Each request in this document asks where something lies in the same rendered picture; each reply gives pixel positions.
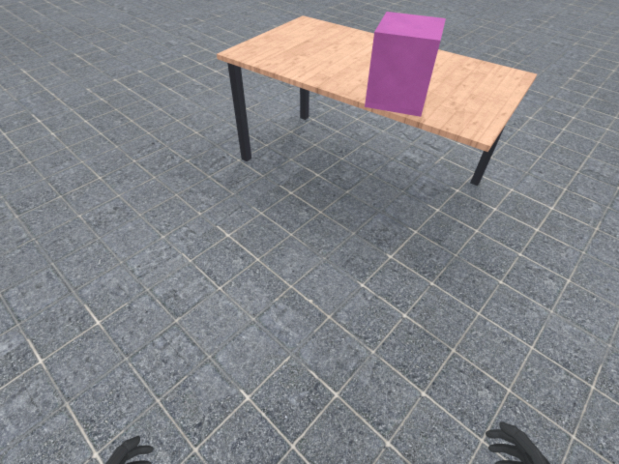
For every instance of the table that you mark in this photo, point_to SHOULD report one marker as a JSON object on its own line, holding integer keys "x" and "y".
{"x": 468, "y": 100}

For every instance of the carton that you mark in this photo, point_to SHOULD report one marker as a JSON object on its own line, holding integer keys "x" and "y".
{"x": 403, "y": 54}

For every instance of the right robot hand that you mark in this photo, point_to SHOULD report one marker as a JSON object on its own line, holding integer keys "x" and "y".
{"x": 524, "y": 449}

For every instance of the left robot hand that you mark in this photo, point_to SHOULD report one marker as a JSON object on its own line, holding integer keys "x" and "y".
{"x": 128, "y": 450}

